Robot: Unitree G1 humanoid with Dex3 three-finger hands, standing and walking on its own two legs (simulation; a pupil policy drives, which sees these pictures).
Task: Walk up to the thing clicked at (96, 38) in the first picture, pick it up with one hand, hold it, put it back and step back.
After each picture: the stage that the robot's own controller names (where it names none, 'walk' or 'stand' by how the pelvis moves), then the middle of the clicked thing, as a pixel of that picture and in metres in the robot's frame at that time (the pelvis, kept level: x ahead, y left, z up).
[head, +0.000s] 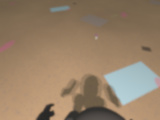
stand; (96, 37) +1.92 -0.04 -0.72
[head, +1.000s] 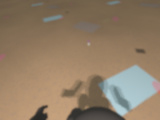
walk; (88, 43) +1.77 +0.25 -0.70
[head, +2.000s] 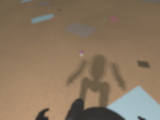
walk; (81, 53) +1.22 +0.35 -0.72
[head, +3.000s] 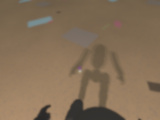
walk; (79, 69) +0.82 +0.27 -0.72
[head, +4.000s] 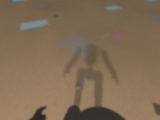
walk; (78, 86) +0.55 +0.18 -0.71
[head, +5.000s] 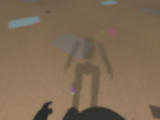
stand; (72, 91) +0.42 +0.22 -0.71
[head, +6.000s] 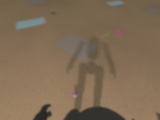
stand; (75, 93) +0.39 +0.19 -0.71
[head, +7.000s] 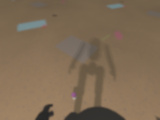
stand; (73, 96) +0.37 +0.20 -0.72
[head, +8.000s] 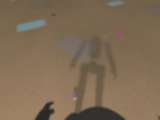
stand; (74, 96) +0.36 +0.21 -0.72
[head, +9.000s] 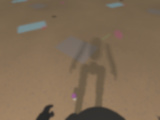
stand; (74, 97) +0.36 +0.22 -0.72
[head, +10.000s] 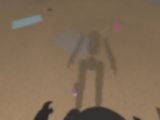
stand; (74, 92) +0.36 +0.22 -0.72
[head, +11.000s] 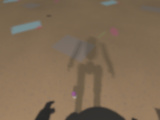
stand; (74, 95) +0.38 +0.22 -0.72
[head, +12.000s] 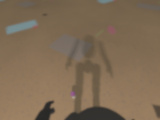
stand; (73, 94) +0.36 +0.23 -0.72
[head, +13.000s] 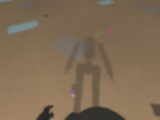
stand; (72, 93) +0.40 +0.24 -0.72
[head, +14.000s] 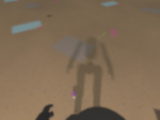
stand; (73, 95) +0.38 +0.22 -0.73
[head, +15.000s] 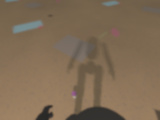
stand; (74, 94) +0.39 +0.22 -0.73
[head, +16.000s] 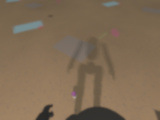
go down; (74, 95) +0.39 +0.22 -0.73
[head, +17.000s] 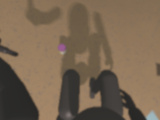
go down; (62, 49) +0.50 +0.21 -0.34
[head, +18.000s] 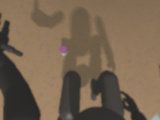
approach; (63, 51) +0.51 +0.20 -0.34
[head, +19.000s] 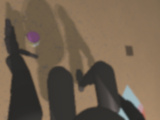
close in; (33, 39) +0.51 +0.25 -0.25
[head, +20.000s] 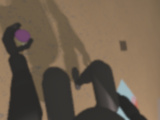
close; (23, 38) +0.50 +0.26 -0.25
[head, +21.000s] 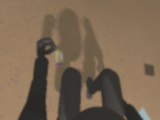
lift; (59, 57) +0.41 +0.21 -0.31
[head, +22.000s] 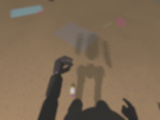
close; (72, 91) +0.35 +0.20 -0.65
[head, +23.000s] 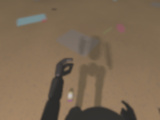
close; (70, 96) +0.32 +0.25 -0.70
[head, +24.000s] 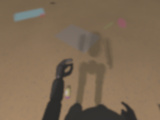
stand; (67, 93) +0.32 +0.29 -0.69
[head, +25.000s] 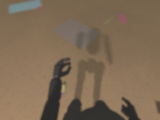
stand; (63, 89) +0.32 +0.33 -0.67
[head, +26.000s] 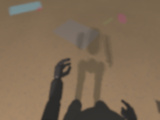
stand; (60, 90) +0.31 +0.38 -0.68
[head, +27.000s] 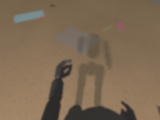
stand; (57, 95) +0.30 +0.42 -0.69
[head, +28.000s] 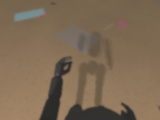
stand; (54, 94) +0.28 +0.47 -0.69
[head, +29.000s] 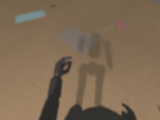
stand; (50, 95) +0.28 +0.53 -0.69
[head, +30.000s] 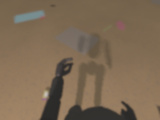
stand; (45, 95) +0.27 +0.59 -0.70
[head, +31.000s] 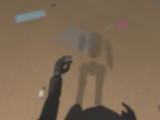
stand; (41, 94) +0.27 +0.66 -0.69
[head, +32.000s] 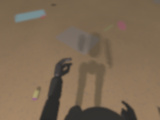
stand; (35, 95) +0.24 +0.73 -0.70
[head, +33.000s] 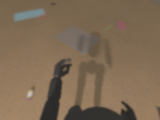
stand; (29, 94) +0.23 +0.80 -0.70
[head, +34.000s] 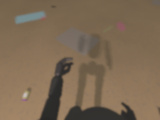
close; (25, 95) +0.22 +0.87 -0.70
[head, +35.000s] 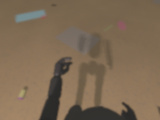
close; (22, 94) +0.23 +0.93 -0.70
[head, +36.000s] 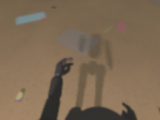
close; (19, 96) +0.20 +0.97 -0.70
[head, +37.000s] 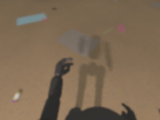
close; (16, 97) +0.20 +1.00 -0.71
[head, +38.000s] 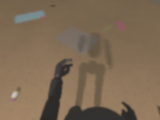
close; (14, 95) +0.20 +1.03 -0.70
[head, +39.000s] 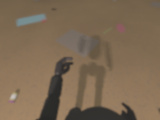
close; (13, 97) +0.20 +1.05 -0.71
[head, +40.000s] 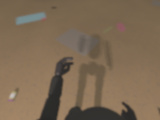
close; (12, 96) +0.20 +1.06 -0.70
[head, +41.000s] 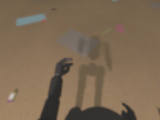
close; (12, 97) +0.20 +1.07 -0.71
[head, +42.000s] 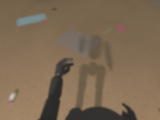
close; (12, 97) +0.19 +1.07 -0.71
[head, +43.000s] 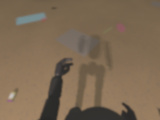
close; (12, 96) +0.20 +1.07 -0.71
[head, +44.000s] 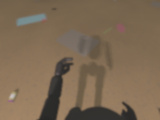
close; (12, 96) +0.20 +1.07 -0.71
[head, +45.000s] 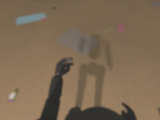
close; (12, 96) +0.20 +1.06 -0.71
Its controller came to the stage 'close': yes
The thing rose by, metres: 0.01
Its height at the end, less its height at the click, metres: -0.02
